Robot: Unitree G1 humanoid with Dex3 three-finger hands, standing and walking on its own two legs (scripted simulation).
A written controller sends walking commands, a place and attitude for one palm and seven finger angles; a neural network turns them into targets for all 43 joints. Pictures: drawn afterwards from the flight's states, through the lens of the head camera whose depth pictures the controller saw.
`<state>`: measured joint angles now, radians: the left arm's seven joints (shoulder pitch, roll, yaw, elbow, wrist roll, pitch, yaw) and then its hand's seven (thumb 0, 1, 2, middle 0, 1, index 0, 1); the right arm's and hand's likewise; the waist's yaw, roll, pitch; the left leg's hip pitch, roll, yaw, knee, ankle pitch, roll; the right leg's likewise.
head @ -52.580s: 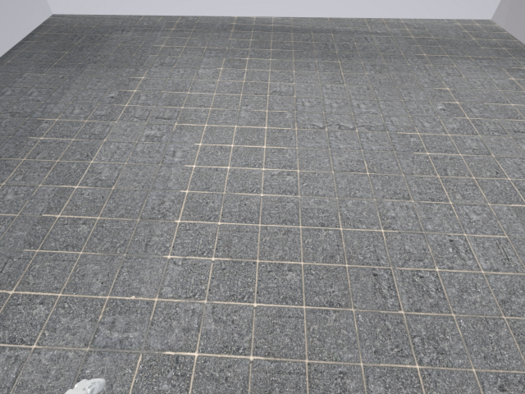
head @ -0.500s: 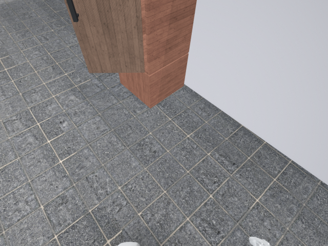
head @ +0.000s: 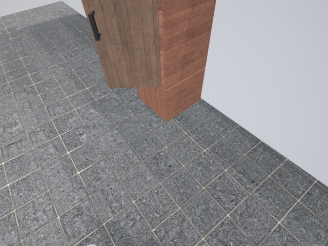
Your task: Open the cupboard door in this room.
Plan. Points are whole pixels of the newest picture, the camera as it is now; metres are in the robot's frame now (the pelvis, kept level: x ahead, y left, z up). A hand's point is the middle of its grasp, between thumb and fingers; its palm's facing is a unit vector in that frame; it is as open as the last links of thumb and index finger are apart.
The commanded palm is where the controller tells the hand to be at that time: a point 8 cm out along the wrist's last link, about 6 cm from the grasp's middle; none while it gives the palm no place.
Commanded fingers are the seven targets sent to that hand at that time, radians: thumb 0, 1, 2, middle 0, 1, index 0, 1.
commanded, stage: take the last steps up to it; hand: left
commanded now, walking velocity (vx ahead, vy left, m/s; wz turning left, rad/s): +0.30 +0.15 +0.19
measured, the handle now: (95, 25) +1.07 +0.41 +0.03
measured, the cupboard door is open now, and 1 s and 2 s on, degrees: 49 49 49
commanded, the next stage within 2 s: come to a stop and stand still in 1.20 s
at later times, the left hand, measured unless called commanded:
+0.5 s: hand out of the picture +0.06 +0.27 -0.18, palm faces +0.20 -0.96 -0.17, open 7.4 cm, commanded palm none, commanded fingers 0.00 0.90 0.90 -0.20 -0.30 -0.20 -0.30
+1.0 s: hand (96, 148) +0.46 +0.29 -0.15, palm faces -0.01 -0.98 -0.19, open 7.4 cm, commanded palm none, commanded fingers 0.00 0.90 0.90 -0.20 -0.30 -0.20 -0.30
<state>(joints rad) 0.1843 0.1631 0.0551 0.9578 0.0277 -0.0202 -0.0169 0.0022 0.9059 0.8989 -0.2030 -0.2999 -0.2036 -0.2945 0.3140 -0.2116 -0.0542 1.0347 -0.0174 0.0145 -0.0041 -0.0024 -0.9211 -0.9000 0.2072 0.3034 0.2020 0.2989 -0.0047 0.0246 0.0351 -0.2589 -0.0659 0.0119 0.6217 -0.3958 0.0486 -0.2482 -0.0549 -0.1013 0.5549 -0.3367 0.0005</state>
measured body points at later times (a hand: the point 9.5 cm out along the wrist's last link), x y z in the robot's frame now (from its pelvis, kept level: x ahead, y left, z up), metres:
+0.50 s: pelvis +0.15 +0.11 -0.01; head +0.20 +0.13 +0.43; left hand +0.05 +0.32 -0.17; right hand +0.29 -0.11 -0.15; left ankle +0.21 +0.20 -0.73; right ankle +0.03 -0.07 -0.65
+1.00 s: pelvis +0.34 +0.12 +0.00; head +0.37 +0.10 +0.44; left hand +0.46 +0.34 -0.14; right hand +0.24 -0.09 -0.16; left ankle +0.22 +0.21 -0.71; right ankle +0.37 +0.02 -0.73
